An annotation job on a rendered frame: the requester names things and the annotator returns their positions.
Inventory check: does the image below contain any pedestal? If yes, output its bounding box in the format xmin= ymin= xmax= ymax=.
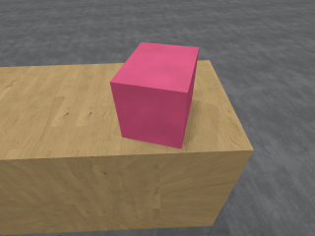
xmin=0 ymin=60 xmax=254 ymax=235

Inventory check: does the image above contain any carton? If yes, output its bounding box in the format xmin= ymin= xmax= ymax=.
xmin=110 ymin=42 xmax=199 ymax=148

